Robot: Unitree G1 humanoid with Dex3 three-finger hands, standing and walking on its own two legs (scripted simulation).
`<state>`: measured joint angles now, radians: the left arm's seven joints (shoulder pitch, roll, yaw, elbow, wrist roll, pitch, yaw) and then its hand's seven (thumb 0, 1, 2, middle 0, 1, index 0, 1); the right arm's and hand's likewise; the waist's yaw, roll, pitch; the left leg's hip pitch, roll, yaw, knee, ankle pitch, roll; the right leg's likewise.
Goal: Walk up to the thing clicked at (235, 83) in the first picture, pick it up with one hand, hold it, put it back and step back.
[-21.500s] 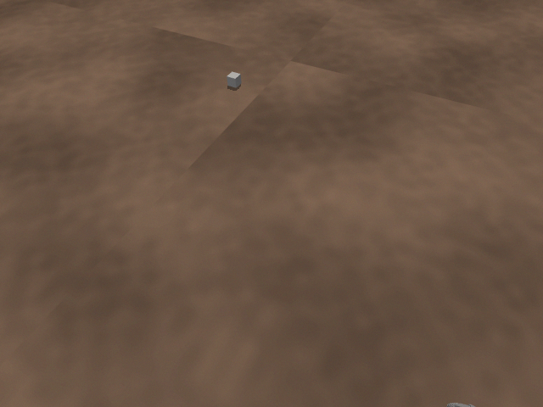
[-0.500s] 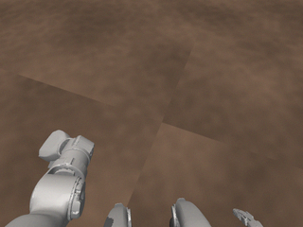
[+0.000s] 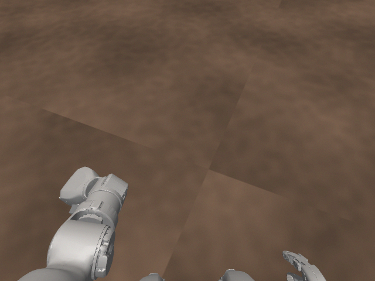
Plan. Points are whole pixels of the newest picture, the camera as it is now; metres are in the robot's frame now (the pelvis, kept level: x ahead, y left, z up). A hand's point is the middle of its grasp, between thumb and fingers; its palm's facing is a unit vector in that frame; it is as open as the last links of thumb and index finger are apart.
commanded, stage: hold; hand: left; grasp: from above
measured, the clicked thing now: (93, 206) +0.32 +0.26 -0.10
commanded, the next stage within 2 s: crouch in 1.64 s
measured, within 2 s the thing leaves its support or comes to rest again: neither
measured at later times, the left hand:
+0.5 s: hand (98, 188) +0.33 +0.22 -0.03, palm faces -0.16 -0.41 -0.90, open 7.0 cm
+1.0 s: hand (97, 187) +0.32 +0.21 -0.01, palm faces -0.15 -0.41 -0.90, open 7.0 cm
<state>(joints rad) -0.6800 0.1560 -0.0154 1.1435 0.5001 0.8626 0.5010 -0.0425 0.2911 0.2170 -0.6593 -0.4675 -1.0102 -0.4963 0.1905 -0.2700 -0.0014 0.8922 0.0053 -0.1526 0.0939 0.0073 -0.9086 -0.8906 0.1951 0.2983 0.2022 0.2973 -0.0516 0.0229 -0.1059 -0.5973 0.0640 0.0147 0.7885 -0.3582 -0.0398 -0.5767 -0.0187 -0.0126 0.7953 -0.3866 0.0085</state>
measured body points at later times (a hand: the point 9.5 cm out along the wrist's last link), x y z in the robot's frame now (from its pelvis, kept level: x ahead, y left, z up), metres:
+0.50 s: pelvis +0.01 -0.01 +0.01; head +0.04 -0.02 +0.46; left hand +0.34 +0.23 +0.02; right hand +0.13 -0.26 -0.12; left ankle +0.02 +0.14 -0.71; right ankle +0.00 -0.12 -0.71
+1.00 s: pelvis +0.01 -0.01 +0.02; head +0.02 -0.03 +0.47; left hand +0.33 +0.23 +0.04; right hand +0.16 -0.25 -0.10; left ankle +0.02 +0.14 -0.71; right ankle +0.00 -0.12 -0.71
